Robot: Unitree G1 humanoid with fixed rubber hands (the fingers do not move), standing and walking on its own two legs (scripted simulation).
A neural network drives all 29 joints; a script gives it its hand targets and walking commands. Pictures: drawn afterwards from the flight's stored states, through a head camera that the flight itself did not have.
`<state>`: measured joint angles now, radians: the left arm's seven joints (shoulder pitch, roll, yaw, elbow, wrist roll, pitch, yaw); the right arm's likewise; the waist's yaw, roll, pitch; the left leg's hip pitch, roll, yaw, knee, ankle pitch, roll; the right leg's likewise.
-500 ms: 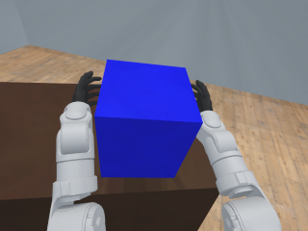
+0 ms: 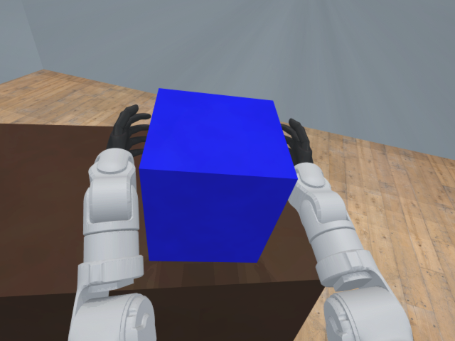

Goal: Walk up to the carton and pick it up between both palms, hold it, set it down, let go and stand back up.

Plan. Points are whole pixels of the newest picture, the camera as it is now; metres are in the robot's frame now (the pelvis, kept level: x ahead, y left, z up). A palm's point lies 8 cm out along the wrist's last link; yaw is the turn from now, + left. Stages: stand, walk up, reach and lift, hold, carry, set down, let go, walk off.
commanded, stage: hold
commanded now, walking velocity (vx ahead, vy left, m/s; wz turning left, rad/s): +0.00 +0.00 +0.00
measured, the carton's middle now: (210, 180) +0.38 +0.01 +0.14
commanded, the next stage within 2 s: none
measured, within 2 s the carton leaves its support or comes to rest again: neither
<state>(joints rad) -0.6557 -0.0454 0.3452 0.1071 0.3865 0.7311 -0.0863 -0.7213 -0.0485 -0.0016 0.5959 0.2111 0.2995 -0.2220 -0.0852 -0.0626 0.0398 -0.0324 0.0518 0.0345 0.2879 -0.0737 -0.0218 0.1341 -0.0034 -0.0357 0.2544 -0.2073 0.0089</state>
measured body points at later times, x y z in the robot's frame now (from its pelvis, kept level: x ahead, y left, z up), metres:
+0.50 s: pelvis +0.00 +0.00 +0.00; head -0.06 +0.03 +0.45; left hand +0.37 +0.16 +0.22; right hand +0.38 -0.14 +0.20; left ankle +0.07 +0.13 -0.75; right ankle -0.03 -0.12 -0.75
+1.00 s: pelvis +0.00 +0.00 +0.00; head -0.05 +0.02 +0.45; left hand +0.37 +0.16 +0.22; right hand +0.38 -0.14 +0.20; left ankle +0.07 +0.13 -0.75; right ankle -0.03 -0.12 -0.75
